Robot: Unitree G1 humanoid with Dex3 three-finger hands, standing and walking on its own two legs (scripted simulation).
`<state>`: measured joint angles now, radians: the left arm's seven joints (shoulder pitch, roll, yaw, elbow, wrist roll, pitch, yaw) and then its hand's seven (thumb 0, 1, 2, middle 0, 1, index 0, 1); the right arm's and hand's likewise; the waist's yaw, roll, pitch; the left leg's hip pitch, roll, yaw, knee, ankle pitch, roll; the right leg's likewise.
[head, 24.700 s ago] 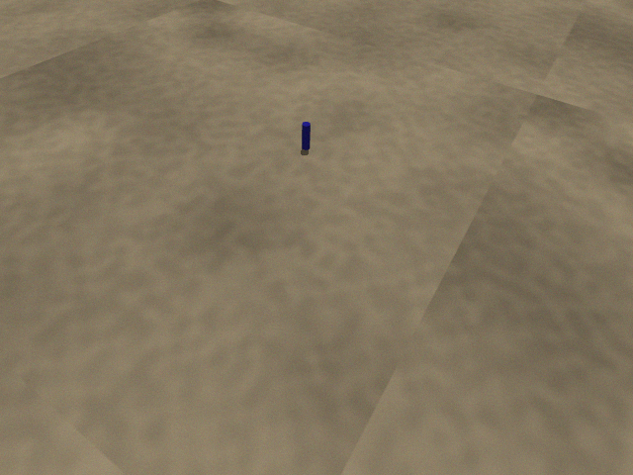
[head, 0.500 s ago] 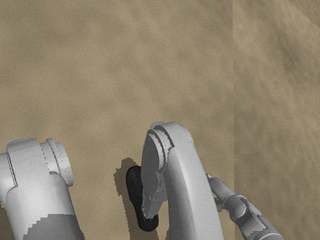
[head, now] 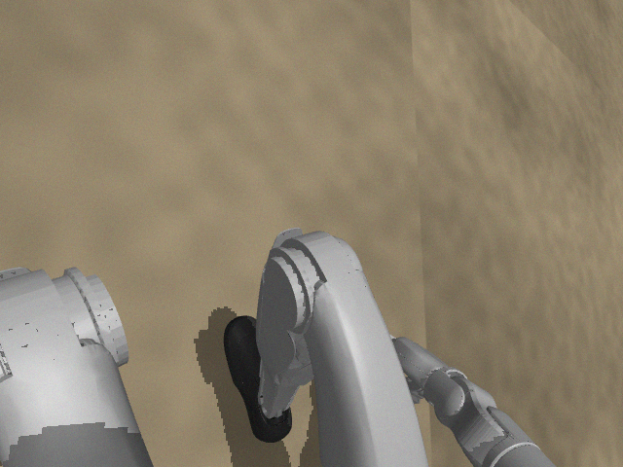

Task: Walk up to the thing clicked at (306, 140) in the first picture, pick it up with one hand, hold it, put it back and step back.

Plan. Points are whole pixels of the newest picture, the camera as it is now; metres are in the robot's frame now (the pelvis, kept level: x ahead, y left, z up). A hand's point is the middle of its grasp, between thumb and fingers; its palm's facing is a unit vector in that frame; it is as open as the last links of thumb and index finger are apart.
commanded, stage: lower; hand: left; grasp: from the side
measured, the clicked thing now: out of the picture +0.40 +0.34 -0.19
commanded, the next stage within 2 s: loosen in 0.38 s
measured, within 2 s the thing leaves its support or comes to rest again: rests again in 0.16 s
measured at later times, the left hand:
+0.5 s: hand out of the picture +0.40 +0.32 -0.18, palm faces +0.49 -0.87 +0.00, open 5.3 cm
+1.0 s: hand out of the picture +0.40 +0.32 -0.18, palm faces +0.48 -0.88 +0.01, open 13.0 cm
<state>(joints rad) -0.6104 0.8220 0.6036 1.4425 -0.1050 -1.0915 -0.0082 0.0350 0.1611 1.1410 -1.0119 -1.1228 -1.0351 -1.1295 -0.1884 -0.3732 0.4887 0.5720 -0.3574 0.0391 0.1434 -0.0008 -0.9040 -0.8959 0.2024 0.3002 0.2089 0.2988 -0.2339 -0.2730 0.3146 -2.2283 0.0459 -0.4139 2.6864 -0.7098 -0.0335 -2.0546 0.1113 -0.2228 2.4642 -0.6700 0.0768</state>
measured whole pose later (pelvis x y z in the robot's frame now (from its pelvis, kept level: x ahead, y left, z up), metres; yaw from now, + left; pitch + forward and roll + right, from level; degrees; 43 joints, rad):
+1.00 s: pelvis -0.01 +0.01 +0.00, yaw -2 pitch +8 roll -19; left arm -0.59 0.85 0.57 1.46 -0.10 -1.14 0.03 0.00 -0.27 0.35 -0.55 -0.43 -0.54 -0.43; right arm -0.22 -0.36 0.54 0.53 -0.38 0.04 0.14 0.00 -0.92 -0.90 0.20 0.30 0.21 0.30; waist -0.22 -0.31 0.34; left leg -2.20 0.06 -0.45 2.70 -0.72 -0.01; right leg -2.02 0.13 -0.25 2.44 -0.65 0.07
